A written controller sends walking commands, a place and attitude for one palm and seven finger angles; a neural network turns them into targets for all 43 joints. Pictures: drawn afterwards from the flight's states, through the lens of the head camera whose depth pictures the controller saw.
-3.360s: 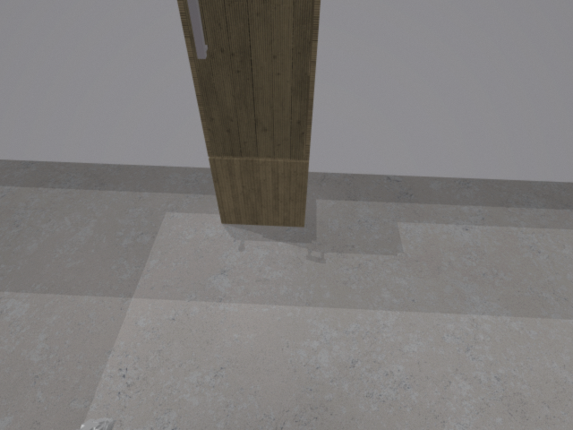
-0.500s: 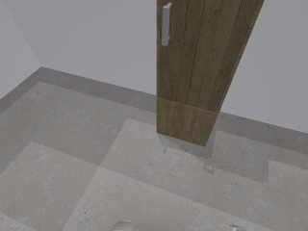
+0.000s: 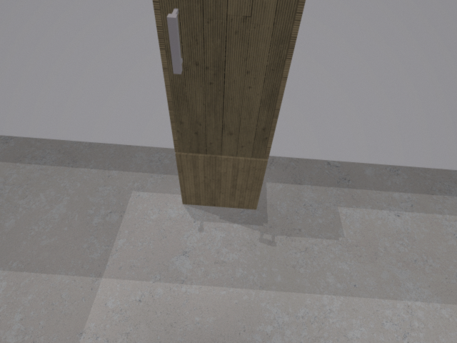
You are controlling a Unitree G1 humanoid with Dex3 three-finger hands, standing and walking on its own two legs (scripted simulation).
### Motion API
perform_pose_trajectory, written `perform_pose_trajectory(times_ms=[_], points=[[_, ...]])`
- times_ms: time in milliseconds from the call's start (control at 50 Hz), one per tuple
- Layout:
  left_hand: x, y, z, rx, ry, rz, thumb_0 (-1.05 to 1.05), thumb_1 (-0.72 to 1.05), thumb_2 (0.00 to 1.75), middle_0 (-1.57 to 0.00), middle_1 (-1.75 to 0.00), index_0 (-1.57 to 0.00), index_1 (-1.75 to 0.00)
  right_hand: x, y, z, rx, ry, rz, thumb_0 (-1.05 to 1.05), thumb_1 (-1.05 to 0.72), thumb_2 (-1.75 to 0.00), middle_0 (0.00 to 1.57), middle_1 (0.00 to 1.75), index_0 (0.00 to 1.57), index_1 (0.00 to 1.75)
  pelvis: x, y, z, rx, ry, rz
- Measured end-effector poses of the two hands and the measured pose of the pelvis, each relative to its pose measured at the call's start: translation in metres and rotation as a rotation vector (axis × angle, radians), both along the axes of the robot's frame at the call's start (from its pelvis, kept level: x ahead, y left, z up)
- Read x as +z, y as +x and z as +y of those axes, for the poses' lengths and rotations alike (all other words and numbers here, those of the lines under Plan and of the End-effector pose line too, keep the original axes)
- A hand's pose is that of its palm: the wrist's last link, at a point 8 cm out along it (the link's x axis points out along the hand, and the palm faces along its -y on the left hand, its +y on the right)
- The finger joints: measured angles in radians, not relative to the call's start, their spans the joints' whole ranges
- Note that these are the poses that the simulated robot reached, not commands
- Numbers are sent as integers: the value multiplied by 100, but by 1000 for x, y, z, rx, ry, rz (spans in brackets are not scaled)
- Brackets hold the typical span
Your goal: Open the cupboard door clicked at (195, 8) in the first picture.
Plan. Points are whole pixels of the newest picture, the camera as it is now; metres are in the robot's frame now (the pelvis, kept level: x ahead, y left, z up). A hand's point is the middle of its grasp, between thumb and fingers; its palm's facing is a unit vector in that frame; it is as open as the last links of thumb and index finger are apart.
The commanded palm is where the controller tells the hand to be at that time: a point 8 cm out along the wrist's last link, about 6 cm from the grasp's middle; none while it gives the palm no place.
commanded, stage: take the last steps up to it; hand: left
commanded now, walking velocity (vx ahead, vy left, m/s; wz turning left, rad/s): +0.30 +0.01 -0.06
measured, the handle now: (176, 42) +0.81 +0.19 +0.12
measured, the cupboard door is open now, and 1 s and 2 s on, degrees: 0 0 0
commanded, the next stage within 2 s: come to a stop and stand still in 0.72 s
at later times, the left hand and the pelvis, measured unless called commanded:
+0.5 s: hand out of the picture +0.04 +0.18 -0.20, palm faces +0.07 -0.98 -0.16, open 7.3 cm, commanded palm none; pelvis +0.11 +0.01 -0.02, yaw -1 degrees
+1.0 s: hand (153, 273) +0.29 +0.18 -0.17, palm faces +0.01 -0.97 -0.25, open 7.2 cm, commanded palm none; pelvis +0.24 +0.00 -0.01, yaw -1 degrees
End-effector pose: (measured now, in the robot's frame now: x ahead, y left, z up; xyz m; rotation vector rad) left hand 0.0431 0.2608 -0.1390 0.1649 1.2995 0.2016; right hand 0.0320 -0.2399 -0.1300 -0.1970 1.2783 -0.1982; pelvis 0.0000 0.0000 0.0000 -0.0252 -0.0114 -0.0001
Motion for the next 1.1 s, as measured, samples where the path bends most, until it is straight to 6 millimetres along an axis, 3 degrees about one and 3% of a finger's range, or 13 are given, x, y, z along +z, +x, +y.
perform_pose_trajectory(times_ms=[140,220,340,440,520,560,620,760,860,940,1000,1100], points=[[2,49,-43,-98,0,-110,0,91,90,-20,-30,-20,-30,-28,-72,-23,-108,55,173,0,-91,-90,20,30,20,30,-12,10,-23,-21,11,-5],[5,42,-60,-65,-15,-107,0,92,90,-20,-30,-20,-30,-24,-71,-27,-114,76,215,0,-91,-90,20,30,19,30,-6,25,-27,-21,17,-16],[-1,12,-54,-21,-27,29,0,93,89,-20,-30,-20,-30,-18,-15,-20,-99,88,131,0,-91,-90,19,30,19,30,-2,53,-23,-13,16,-17],[-14,-8,-44,37,-67,159,0,92,89,-20,-30,-20,-30,-16,59,-1,-39,78,49,0,-91,-90,19,30,19,30,-8,85,-5,-5,3,-13],[-33,-9,-27,69,-97,253,0,91,89,-20,-30,-20,-30,-23,119,18,8,38,-45,0,-91,-90,20,30,19,30,-25,114,17,-15,0,-17],[-34,3,-19,57,-98,272,1,91,89,-20,-30,-20,-30,-21,136,28,2,33,-76,0,-91,-90,20,30,19,30,-24,124,23,-32,11,-23],[-28,40,-9,28,-92,230,1,91,90,-20,-30,-20,-30,-14,148,37,-26,30,-88,0,-92,-90,20,30,20,30,-16,139,29,-41,25,-23],[-8,146,-6,-14,-62,28,1,91,90,-20,-30,-19,-30,-14,152,50,-49,76,-2,0,-93,-90,20,30,20,30,-3,174,32,-40,42,-18],[1,197,-7,-45,-11,-21,1,94,90,-20,-30,-20,-30,-27,153,54,-86,135,66,0,-92,-90,20,30,20,30,-5,202,22,-41,57,-23],[-1,225,-21,-57,19,-40,1,94,90,-20,-30,-20,-30,-42,158,51,-104,171,127,0,-91,-90,20,30,20,30,-12,225,9,-42,64,-28],[1,236,-29,-52,21,-29,1,95,90,-20,-30,-20,-30,-41,166,48,-109,180,161,0,-91,-90,20,30,19,30,-10,236,3,-20,42,-12],[-2,245,-31,-13,11,-31,0,94,89,-20,-30,-20,-30,-35,182,39,-80,144,188,0,-91,-90,20,30,19,30,-8,239,2,6,29,5]])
